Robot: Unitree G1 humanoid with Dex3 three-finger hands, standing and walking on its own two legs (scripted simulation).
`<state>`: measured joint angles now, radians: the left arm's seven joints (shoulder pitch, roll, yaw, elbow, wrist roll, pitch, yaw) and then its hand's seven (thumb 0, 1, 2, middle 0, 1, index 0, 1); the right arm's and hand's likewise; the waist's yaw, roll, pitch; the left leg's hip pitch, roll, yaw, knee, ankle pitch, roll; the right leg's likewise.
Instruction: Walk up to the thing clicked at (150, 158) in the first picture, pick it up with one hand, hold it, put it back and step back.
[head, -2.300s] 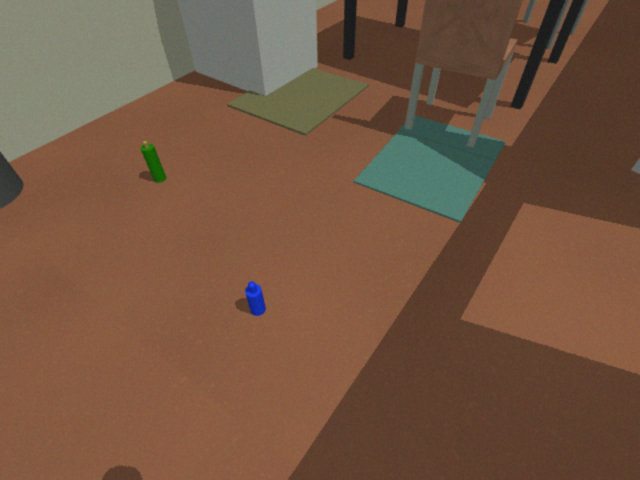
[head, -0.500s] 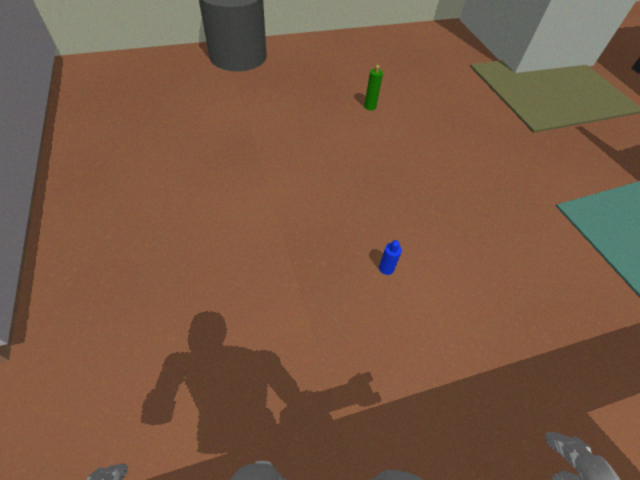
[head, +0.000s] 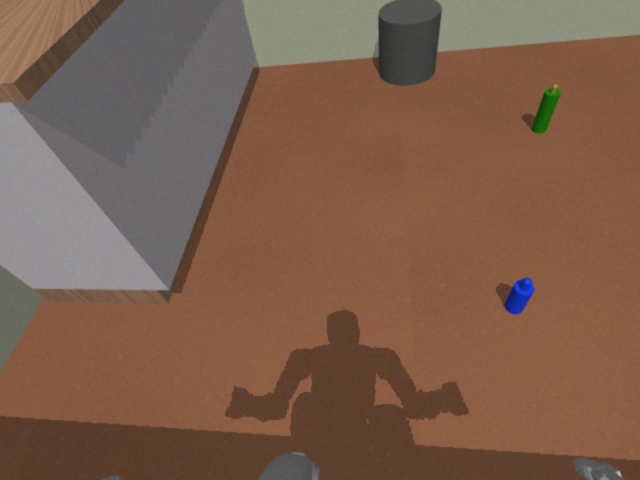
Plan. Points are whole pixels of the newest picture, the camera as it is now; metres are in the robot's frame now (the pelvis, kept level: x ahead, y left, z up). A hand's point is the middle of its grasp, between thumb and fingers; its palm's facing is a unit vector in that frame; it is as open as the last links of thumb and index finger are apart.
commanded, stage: walk up
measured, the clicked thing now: (546, 108) +1.67 -0.89 -0.65
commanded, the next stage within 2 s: stand in 1.58 s
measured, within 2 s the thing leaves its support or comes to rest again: neither
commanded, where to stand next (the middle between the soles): +0.07 +0.02 m, yaw +19 degrees
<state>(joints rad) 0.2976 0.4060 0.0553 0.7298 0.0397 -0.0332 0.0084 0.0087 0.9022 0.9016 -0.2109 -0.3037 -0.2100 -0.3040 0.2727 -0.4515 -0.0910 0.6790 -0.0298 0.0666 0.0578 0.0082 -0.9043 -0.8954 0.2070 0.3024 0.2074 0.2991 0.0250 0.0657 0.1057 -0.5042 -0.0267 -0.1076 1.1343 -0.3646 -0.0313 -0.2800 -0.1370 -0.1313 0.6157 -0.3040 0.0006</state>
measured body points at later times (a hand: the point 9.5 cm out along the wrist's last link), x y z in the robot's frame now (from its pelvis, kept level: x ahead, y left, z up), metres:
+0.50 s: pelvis +0.00 +0.01 -0.02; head +0.03 +0.03 +0.43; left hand -0.01 +0.34 -0.14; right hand +0.16 -0.28 -0.12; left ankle +0.00 +0.16 -0.73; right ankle +0.06 -0.11 -0.73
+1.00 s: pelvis +0.00 +0.03 -0.01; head +0.02 +0.05 +0.44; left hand -0.05 +0.35 -0.14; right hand +0.18 -0.24 -0.12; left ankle -0.02 +0.15 -0.73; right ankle +0.06 -0.10 -0.72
